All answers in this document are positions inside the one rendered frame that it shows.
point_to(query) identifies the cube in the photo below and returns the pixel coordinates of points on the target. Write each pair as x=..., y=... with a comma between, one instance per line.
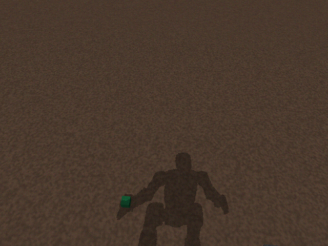
x=125, y=201

